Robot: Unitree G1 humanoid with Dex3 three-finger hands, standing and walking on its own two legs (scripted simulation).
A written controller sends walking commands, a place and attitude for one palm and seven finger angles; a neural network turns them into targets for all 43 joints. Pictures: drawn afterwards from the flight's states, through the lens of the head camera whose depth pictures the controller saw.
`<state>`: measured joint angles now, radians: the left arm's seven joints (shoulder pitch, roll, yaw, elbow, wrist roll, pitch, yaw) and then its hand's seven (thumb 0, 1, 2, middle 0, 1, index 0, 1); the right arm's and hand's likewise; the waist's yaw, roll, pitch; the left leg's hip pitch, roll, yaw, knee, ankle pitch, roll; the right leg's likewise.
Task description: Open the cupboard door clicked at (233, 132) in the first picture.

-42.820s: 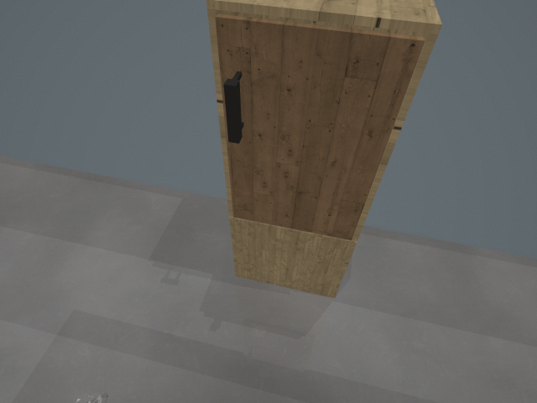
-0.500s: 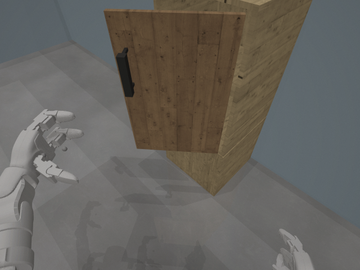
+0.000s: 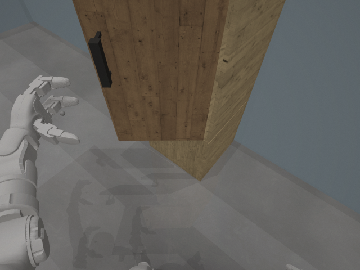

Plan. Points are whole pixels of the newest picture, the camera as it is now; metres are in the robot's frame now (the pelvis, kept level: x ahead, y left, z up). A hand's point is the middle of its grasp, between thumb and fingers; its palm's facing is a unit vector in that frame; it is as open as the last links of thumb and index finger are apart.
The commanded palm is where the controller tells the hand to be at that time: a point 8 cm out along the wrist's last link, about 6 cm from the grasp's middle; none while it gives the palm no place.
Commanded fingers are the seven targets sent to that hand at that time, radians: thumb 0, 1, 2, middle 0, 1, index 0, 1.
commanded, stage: move the hooked fingers beside the handle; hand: left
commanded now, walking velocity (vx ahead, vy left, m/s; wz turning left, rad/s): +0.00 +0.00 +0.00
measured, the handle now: (102, 60) +0.64 +0.23 +0.11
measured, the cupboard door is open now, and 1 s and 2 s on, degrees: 40 40 40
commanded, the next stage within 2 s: none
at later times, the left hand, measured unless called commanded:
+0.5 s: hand (64, 88) +0.49 +0.28 +0.13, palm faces +0.03 -1.00 +0.01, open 14.0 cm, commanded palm +0.48 +0.33 +0.12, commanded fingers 0.00 -0.50 0.30 -0.30 -1.20 -0.30 -1.20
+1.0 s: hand (74, 68) +0.57 +0.29 +0.13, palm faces +0.02 -1.00 +0.01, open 14.0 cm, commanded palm +0.56 +0.33 +0.11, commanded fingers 0.00 -0.50 0.30 -0.30 -1.20 -0.30 -1.20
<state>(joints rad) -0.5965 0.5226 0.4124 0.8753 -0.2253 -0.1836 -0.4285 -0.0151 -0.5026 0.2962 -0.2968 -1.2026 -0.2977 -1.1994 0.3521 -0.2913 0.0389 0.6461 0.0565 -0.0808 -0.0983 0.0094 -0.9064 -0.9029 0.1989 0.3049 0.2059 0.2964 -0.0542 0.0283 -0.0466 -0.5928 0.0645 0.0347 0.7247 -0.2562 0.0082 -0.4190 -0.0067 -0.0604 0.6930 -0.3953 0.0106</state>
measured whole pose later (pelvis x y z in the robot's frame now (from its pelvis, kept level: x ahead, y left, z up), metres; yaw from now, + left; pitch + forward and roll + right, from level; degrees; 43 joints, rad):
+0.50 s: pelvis +0.01 +0.00 -0.01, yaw -1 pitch +15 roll -3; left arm -0.93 0.75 0.50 1.25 -0.13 -0.26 -0.48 -0.02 -0.50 0.30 -0.30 -1.20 -0.30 -1.20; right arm 0.39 -0.30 0.04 0.65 0.04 0.02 -0.09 0.00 -0.91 -0.90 0.20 0.30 0.21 0.30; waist -0.14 0.01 -0.07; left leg -0.79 0.09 0.03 0.83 -0.30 0.01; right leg -0.60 0.02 -0.06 0.77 -0.42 0.01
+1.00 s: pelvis +0.02 +0.02 -0.03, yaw -3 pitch +22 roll -6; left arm -1.20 0.94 0.50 1.39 -0.02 -0.21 -0.46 -0.02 -0.50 0.30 -0.30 -1.20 -0.30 -1.20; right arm 0.45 -0.29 0.08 0.62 0.01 0.07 -0.09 0.00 -0.91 -0.90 0.20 0.31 0.21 0.30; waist -0.24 0.03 -0.06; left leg -0.96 0.11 0.02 0.91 -0.34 0.03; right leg -0.75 0.03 -0.05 0.80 -0.43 0.03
